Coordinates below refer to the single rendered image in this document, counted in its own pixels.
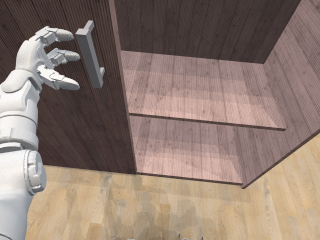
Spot handle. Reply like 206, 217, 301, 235
75, 20, 105, 89

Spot left robot upper arm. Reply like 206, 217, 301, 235
0, 149, 47, 240

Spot wardrobe door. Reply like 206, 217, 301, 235
0, 0, 137, 175

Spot left robot hand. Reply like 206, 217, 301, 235
15, 26, 81, 90

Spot robot left forearm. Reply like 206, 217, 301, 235
0, 69, 42, 154

